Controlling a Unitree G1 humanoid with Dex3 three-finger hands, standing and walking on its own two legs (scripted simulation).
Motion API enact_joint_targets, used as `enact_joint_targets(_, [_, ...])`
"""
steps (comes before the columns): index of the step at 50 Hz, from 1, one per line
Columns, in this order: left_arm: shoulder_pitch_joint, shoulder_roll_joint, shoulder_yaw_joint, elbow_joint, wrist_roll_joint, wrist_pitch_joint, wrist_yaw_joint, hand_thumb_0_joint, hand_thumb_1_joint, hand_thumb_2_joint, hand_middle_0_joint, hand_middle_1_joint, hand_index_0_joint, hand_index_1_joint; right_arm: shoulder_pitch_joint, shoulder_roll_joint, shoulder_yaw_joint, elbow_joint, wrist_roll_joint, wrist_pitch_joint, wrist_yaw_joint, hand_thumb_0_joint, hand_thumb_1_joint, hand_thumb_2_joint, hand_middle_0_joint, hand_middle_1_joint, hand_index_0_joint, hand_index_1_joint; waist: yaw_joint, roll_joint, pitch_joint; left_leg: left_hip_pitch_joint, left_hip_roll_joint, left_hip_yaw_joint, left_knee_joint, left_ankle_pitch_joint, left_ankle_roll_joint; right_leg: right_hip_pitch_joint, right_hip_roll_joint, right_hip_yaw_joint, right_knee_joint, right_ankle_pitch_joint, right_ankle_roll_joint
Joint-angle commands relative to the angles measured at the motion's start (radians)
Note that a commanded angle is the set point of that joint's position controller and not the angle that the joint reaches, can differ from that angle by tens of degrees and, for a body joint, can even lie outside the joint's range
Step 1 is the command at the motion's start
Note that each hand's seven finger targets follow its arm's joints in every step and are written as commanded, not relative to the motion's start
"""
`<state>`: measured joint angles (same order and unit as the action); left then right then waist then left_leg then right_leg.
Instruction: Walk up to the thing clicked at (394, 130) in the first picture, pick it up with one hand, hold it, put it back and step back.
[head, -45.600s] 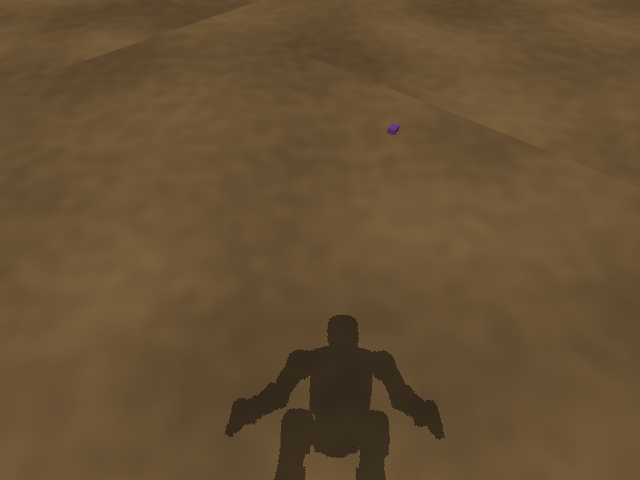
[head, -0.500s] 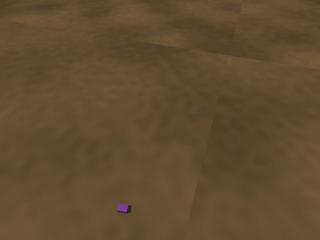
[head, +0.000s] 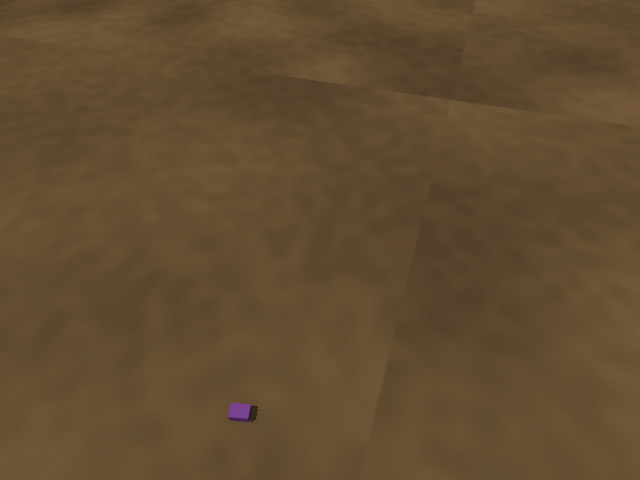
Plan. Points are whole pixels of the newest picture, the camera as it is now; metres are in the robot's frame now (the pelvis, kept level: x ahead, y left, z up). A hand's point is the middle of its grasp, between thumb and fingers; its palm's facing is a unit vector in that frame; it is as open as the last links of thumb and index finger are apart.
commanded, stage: stand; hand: left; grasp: from above
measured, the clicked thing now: (240, 412) +0.46 +0.28 -0.76
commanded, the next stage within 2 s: step back in 1.18 s
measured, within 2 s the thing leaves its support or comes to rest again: neither
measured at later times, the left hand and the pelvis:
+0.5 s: hand out of the picture +0.09 +0.23 -0.15, palm faces +0.02 -0.94 -0.33, open 7.4 cm; pelvis +0.01 -0.01 +0.00, yaw +0 degrees
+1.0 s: hand out of the picture +0.09 +0.24 -0.15, palm faces -0.01 -0.94 -0.34, open 7.4 cm; pelvis +0.01 -0.01 +0.00, yaw -1 degrees
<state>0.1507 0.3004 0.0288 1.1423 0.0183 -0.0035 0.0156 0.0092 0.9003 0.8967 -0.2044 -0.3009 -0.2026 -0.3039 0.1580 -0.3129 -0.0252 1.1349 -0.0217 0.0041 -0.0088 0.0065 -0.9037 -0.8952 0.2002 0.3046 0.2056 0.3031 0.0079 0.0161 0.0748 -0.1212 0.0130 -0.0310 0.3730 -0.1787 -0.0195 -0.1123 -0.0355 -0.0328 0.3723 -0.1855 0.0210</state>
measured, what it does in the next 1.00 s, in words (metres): stands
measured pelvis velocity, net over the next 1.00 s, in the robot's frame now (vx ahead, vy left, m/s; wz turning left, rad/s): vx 0.01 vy -0.01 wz -0.01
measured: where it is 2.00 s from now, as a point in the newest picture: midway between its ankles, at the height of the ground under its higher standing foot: outside the picture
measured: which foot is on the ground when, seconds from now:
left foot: down 0.00-1.00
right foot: down 0.00-1.00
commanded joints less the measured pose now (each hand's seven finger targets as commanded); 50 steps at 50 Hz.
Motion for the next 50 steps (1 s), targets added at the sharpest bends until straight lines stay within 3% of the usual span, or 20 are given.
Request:
enact_joint_targets(1, [-0.040,0.201,0.033,-0.053,0.001,-0.017,0.011,0.000,0.900,0.900,-0.200,-0.300,-0.200,-0.301,-0.037,-0.181,-0.028,-0.057,0.002,-0.021,-0.012,0.000,-0.900,-0.900,0.200,0.300,0.200,0.300,-0.002,-0.015,-0.034,-0.035,0.084,-0.080,-0.082,0.012,0.042,-0.005,-0.086,0.088,-0.094,-0.028,-0.030])
enact_joint_targets(5, [-0.044,0.198,0.032,-0.048,-0.002,-0.018,0.010,0.000,0.900,0.900,-0.200,-0.300,-0.200,-0.301,-0.034,-0.178,-0.025,-0.052,0.003,-0.022,-0.012,0.000,-0.900,-0.900,0.200,0.300,0.200,0.300,-0.003,-0.019,-0.045,-0.026,0.088,-0.076,-0.083,0.049,0.041,0.009,-0.088,0.088,-0.094,0.014,-0.029])
enact_joint_targets(11, [-0.053,0.202,0.036,-0.053,-0.005,-0.020,0.008,0.000,0.900,0.900,-0.200,-0.300,-0.200,-0.301,-0.042,-0.192,-0.023,-0.051,0.003,-0.031,-0.017,0.000,-0.900,-0.900,0.200,0.300,0.200,0.300,0.000,-0.004,-0.092,0.026,0.098,-0.066,-0.072,0.191,0.035,0.038,-0.093,0.086,-0.069,0.173,-0.032])
enact_joint_targets(12, [-0.062,0.200,0.035,-0.049,-0.006,-0.019,0.009,0.000,0.900,0.900,-0.200,-0.300,-0.200,-0.301,-0.042,-0.179,-0.019,-0.046,0.004,-0.030,-0.016,0.000,-0.900,-0.900,0.200,0.300,0.200,0.300,-0.001,-0.008,-0.072,0.007,0.098,-0.067,-0.085,0.169,0.030,0.039,-0.089,0.078,-0.069,0.140,-0.030])
enact_joint_targets(15, [-0.059,0.202,0.035,-0.049,-0.005,-0.020,0.010,0.000,0.900,0.900,-0.200,-0.300,-0.200,-0.301,-0.047,-0.192,-0.023,-0.050,0.004,-0.028,-0.017,0.000,-0.900,-0.900,0.200,0.300,0.200,0.300,-0.001,-0.025,-0.086,0.026,0.101,-0.063,-0.077,0.203,0.033,0.044,-0.091,0.077,-0.073,0.183,-0.028])
enact_joint_targets(21, [-0.078,0.215,0.036,-0.049,-0.002,-0.019,0.008,0.000,0.900,0.900,-0.200,-0.300,-0.200,-0.301,-0.057,-0.189,-0.021,-0.048,0.003,-0.025,-0.014,0.000,-0.900,-0.900,0.200,0.300,0.200,0.300,-0.007,-0.027,-0.041,-0.001,0.097,-0.062,-0.098,0.092,0.026,0.009,-0.087,0.086,-0.103,0.061,-0.029])
enact_joint_targets(26, [-0.083,0.224,0.038,-0.056,-0.003,-0.024,0.006,0.000,0.900,0.900,-0.200,-0.300,-0.200,-0.301,-0.068,-0.201,-0.024,-0.053,0.005,-0.031,-0.014,0.000,-0.900,-0.900,0.200,0.300,0.200,0.300,-0.006,-0.005,-0.094,0.025,0.106,-0.060,-0.084,0.161,0.030,0.044,-0.095,0.091,-0.084,0.149,-0.033])
enact_joint_targets(32, [-0.093,0.224,0.034,-0.064,-0.003,-0.025,0.003,0.000,0.900,0.900,-0.200,-0.300,-0.200,-0.301,-0.078,-0.209,-0.023,-0.054,0.005,-0.032,-0.012,0.000,-0.900,-0.900,0.200,0.300,0.200,0.300,-0.007,-0.004,-0.096,0.036,0.108,-0.057,-0.084,0.169,0.026,0.033,-0.094,0.090,-0.086,0.161,-0.033])
enact_joint_targets(36, [-0.083,0.225,0.030,-0.057,-0.003,-0.022,0.002,0.000,0.900,0.900,-0.200,-0.300,-0.200,-0.300,-0.075,-0.206,-0.022,-0.047,0.006,-0.027,-0.009,0.000,-0.900,-0.900,0.200,0.300,0.200,0.300,-0.003,-0.010,-0.055,0.001,0.108,-0.064,-0.106,0.085,0.026,0.013,-0.087,0.088,-0.102,0.051,-0.034])
enact_joint_targets(39, [-0.081,0.230,0.030,-0.059,-0.002,-0.024,0.000,0.000,0.900,0.900,-0.200,-0.300,-0.200,-0.300,-0.080,-0.212,-0.024,-0.050,0.005,-0.026,-0.007,0.000,-0.900,-0.900,0.200,0.300,0.200,0.300,-0.005,-0.017,-0.059,0.012,0.106,-0.060,-0.099,0.073,0.031,0.003,-0.088,0.095,-0.111,0.043,-0.034])
enact_joint_targets(41, [-0.083,0.232,0.029,-0.063,-0.002,-0.026,0.002,0.000,0.900,0.900,-0.200,-0.300,-0.200,-0.300,-0.082,-0.212,-0.025,-0.055,0.006,-0.027,-0.007,0.000,-0.900,-0.900,0.200,0.300,0.200,0.300,-0.009,-0.018,-0.089,0.034,0.108,-0.057,-0.091,0.109,0.030,0.018,-0.093,0.095,-0.102,0.101,-0.037])
enact_joint_targets(43, [-0.085,0.238,0.028,-0.063,-0.004,-0.026,-0.001,0.000,0.900,0.900,-0.200,-0.300,-0.200,-0.300,-0.070,-0.207,-0.020,-0.047,0.007,-0.027,-0.005,0.000,-0.900,-0.900,0.200,0.300,0.200,0.300,-0.009,-0.023,-0.058,0.016,0.105,-0.058,-0.104,0.075,0.025,-0.002,-0.089,0.101,-0.110,0.050,-0.037])
enact_joint_targets(50, [-0.082,0.244,0.027,-0.065,-0.005,-0.026,-0.002,0.000,0.900,0.900,-0.200,-0.300,-0.200,-0.300,-0.072,-0.217,-0.021,-0.050,0.006,-0.028,-0.004,0.000,-0.900,-0.900,0.200,0.300,0.200,0.300,-0.008,-0.017,-0.063,0.008,0.108,-0.057,-0.105,0.071,0.028,0.010,-0.091,0.104,-0.111,0.047,-0.040])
